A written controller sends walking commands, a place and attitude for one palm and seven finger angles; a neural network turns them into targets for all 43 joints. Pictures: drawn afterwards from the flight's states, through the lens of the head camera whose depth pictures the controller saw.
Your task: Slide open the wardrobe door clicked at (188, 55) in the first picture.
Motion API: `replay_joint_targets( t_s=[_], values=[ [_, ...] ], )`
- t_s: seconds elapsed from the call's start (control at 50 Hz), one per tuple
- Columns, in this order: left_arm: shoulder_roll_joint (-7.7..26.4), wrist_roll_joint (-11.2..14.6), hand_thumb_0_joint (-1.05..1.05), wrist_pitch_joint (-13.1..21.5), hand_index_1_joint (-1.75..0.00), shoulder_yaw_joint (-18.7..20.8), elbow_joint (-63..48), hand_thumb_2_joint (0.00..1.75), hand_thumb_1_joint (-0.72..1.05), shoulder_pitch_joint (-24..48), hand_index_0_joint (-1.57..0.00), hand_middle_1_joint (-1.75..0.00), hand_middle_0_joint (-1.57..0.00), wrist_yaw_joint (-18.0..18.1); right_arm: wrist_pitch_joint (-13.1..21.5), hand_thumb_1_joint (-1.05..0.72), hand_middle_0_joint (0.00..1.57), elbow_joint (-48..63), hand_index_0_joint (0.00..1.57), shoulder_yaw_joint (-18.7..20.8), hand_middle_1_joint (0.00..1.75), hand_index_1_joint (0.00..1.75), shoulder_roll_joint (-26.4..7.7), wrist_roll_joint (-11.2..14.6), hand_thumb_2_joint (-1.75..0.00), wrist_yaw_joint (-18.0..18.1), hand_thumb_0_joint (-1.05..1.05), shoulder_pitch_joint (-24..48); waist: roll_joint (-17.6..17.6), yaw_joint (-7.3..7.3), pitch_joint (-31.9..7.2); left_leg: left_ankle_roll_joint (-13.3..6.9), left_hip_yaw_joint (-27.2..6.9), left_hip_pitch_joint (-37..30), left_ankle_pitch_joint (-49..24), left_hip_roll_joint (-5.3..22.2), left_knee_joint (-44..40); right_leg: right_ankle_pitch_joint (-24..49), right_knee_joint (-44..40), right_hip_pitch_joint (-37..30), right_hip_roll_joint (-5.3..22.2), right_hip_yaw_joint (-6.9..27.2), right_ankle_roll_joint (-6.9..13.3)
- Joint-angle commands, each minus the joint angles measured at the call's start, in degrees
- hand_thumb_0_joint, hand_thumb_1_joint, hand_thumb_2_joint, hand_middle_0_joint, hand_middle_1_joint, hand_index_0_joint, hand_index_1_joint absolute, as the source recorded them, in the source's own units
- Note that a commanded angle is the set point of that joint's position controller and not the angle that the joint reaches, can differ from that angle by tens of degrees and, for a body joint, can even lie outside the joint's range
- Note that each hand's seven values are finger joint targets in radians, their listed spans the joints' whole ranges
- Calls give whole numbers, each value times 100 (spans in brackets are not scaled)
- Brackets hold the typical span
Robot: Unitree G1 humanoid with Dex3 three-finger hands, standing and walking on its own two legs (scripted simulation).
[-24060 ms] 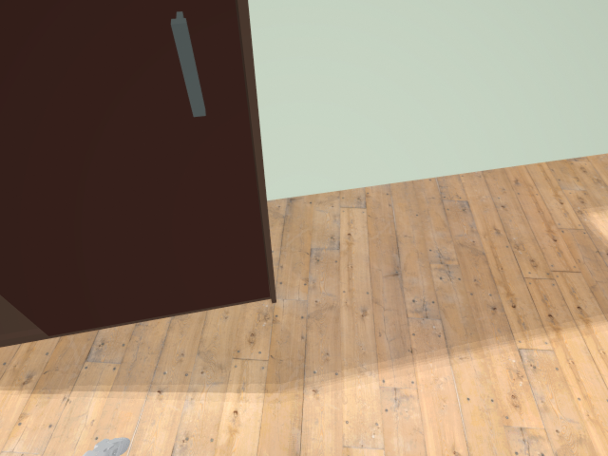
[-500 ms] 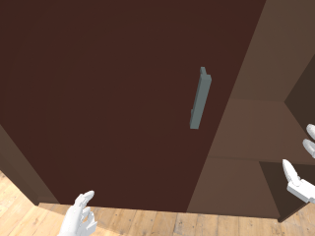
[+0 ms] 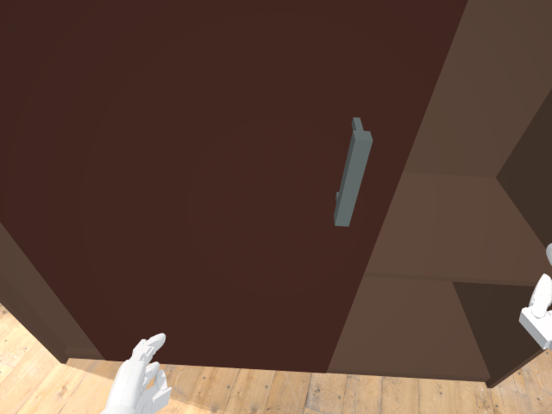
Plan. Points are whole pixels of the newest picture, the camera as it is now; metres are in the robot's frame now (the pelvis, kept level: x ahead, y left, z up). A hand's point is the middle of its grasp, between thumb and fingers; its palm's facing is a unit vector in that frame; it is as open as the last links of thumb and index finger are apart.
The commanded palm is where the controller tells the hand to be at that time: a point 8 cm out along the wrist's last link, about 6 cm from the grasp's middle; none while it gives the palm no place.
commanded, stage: step back with the hand held close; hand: right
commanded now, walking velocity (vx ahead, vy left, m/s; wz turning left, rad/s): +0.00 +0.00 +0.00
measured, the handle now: (348, 173) +0.42 -0.12 +0.17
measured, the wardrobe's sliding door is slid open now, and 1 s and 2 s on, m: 0.58 0.58 0.58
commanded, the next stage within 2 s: stop stepping back and stand still in 1.00 s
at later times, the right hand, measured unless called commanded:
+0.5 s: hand out of the picture +0.16 -0.28 +0.16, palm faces +0.39 +0.78 -0.49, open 7.4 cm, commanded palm +0.10 -0.32 +0.17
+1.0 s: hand out of the picture +0.05 -0.29 +0.16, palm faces +0.52 +0.74 -0.43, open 7.4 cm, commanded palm -0.02 -0.32 +0.17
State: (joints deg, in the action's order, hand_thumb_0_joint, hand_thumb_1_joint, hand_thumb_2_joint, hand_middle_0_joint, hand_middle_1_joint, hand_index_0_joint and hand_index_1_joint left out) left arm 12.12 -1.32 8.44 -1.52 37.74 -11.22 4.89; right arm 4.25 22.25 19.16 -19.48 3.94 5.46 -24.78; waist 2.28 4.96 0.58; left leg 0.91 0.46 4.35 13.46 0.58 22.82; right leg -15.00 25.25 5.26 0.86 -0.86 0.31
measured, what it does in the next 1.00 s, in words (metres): shifts its weight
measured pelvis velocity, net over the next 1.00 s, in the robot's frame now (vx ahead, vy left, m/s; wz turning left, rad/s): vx -0.14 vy -0.01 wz -0.05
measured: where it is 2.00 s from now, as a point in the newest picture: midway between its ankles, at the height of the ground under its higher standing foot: outside the picture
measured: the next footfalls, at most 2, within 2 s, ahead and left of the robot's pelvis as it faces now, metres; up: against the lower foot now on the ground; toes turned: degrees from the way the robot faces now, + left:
right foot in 1.34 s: -0.17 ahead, -0.13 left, +0.00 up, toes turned -6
left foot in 1.64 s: -0.31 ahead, +0.07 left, +0.00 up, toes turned +1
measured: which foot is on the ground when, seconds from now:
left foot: down 0.00-1.00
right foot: down 0.00-1.00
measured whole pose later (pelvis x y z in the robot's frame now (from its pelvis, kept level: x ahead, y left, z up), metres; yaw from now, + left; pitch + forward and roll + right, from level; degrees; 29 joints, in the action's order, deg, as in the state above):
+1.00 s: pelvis -0.14 -0.01 -0.03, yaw -3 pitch -2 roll +1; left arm 12.4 -1.0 9.4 0.5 34.2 -13.5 3.9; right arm 18.5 27.3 26.7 -22.8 -0.3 8.1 -24.8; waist -1.8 0.6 3.5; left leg 2.0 -4.6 26.5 9.3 -0.5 35.2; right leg -20.6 40.3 29.3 -0.8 -1.7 3.2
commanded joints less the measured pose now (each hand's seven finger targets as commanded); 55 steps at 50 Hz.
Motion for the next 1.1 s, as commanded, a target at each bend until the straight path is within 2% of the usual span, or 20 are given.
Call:
replay_joint_targets(
  t_s=[0.0,0.02,0.04,0.06,0.1,0.14,0.22,0.26,0.32,0.36,0.5,0.54,0.62,0.74,0.8,0.86,0.92,1.0,1.04,1.08],
  values=[
    [662,13,0,325,-30,263,-937,90,90,785,-20,-30,-20,37,389,-90,20,1240,20,652,30,30,-1040,12,-90,75,0,628,146,-4,-319,-140,153,71,-927,-61,-311,1124,-440,104,-19,-78,90],
    [695,16,0,323,-30,270,-885,90,90,782,-20,-30,-20,60,375,-90,20,1108,20,835,30,30,-1242,21,-90,105,0,861,36,-17,-320,-139,158,82,-965,-69,-351,1142,-436,98,-20,-85,99],
    [808,90,0,200,-30,261,-1145,90,90,754,-20,-30,-20,10,687,-90,20,1566,20,1515,30,30,-1935,-58,-90,176,0,1688,-17,-259,-42,-139,-491,668,-1279,181,-699,693,-219,443,56,-71,189],
    [707,67,0,112,-30,252,-1028,90,90,744,-20,-30,-20,12,731,-90,20,988,20,1116,30,30,-1399,-44,-90,124,0,1033,-342,-312,-77,-163,-538,825,-1316,302,-733,657,-64,376,0,9,201],
    [746,46,0,-19,-30,312,-1105,90,90,674,-20,-30,-20,-30,781,-90,20,874,20,756,30,30,-1027,-110,-90,82,0,500,-242,-325,-373,-168,-550,842,-1721,376,-594,1024,24,274,59,-56,175],
    [780,46,0,-86,-30,358,-1189,90,90,649,-20,-30,-20,-15,868,-90,20,1059,20,806,30,30,-1095,-139,-90,108,0,354,92,-322,-756,-117,-386,611,-2279,325,-264,1702,-49,188,139,-58,155],
    [788,65,0,-243,-30,422,-1389,90,90,664,-20,-30,-20,12,916,-90,20,1252,20,1090,30,30,-1334,-133,-90,183,0,-121,50,-291,-1185,-18,-178,372,-2631,185,144,2527,-107,221,255,13,160],
    [776,88,0,-321,-30,441,-1478,90,90,622,-20,-30,-20,15,938,-90,20,1366,20,1158,30,30,-1367,-118,-90,200,0,-247,-60,-304,-1198,-3,-190,303,-2598,159,250,2479,-134,437,295,49,155],
    [812,92,0,-361,-30,469,-1567,90,90,627,-20,-30,-20,38,1013,-90,20,1534,20,1391,30,30,-1558,-129,-90,245,0,-368,201,-286,-1167,23,-182,126,-2383,82,451,2067,-284,894,320,145,195],
    [795,112,0,-354,-30,465,-1602,90,90,582,-20,-30,-20,42,1052,-90,20,1485,20,1295,30,30,-1421,-128,-90,247,0,-425,204,-310,-1007,44,-214,123,-2158,58,521,1646,-352,1223,367,162,231],
    [898,154,0,-111,-30,487,-1562,90,90,442,-20,-30,-20,56,1250,-90,20,1340,20,1193,30,30,-1243,-285,-90,303,0,-80,235,-380,-352,66,-372,-147,-727,-29,853,-1682,-797,3056,513,486,508],
    [900,149,0,-25,-30,498,-1525,90,90,388,-20,-30,-20,68,1327,-90,20,1379,20,1193,30,30,-1249,-344,-90,322,0,99,136,-401,-296,50,-456,-49,-298,-8,802,-2118,-720,3237,505,545,552],
    [934,103,0,154,-30,515,-1440,90,90,288,-20,-30,-20,56,1467,-90,20,1681,20,1242,30,30,-1388,-419,-90,377,0,417,94,-439,-302,-29,-631,519,533,39,557,-2380,-460,3068,412,636,519],
    [857,90,0,352,-30,500,-1345,90,90,192,-20,-30,-20,28,1625,-90,20,1643,20,1352,30,30,-1345,-430,-90,416,0,239,408,-428,-477,-39,-612,341,91,-121,1082,-2487,-525,3300,506,846,564],
    [869,83,0,396,-30,533,-1328,90,90,132,-20,-30,-20,-12,1678,-90,20,1577,20,1447,30,30,-1362,-433,-90,383,0,171,151,-436,-405,-95,-901,402,275,-93,1044,-2749,-243,3564,428,748,564],
    [829,67,0,414,-30,532,-1258,90,90,84,-20,-30,-20,-43,1705,-90,20,1550,20,1391,30,30,-1344,-381,-90,353,0,281,-241,-474,-298,-190,-1176,1087,580,77,665,-2469,162,3172,249,591,439],
    [837,41,0,415,-30,550,-1176,90,90,45,-20,-30,-20,-49,1750,-90,20,1700,20,1424,30,30,-1482,-345,-90,351,0,486,-254,-519,-355,-217,-1195,1781,1184,162,357,-2319,331,2588,170,539,358],
    [816,85,0,409,-30,585,-1184,90,90,67,-20,-30,-20,-52,1793,-90,20,1869,20,1496,30,30,-1479,-344,-90,339,0,406,195,-498,-659,-137,-785,1435,1241,-90,1214,-2723,-86,2912,510,834,464],
    [767,78,0,427,-30,602,-1222,90,90,203,-20,-30,-20,-45,1805,-90,20,2004,20,1667,30,30,-1573,-317,-90,314,0,342,742,-423,-879,-72,-419,883,850,-344,2183,-2702,-539,3285,896,1014,557],
    [752,76,0,471,-30,690,-1236,90,90,276,-20,-30,-20,-54,1820,-90,20,2072,20,1892,30,30,-1703,-280,-90,278,0,271,891,-330,-1062,-52,-231,275,884,-513,2944,-2721,-679,3827,1237,944,646]
  ],
)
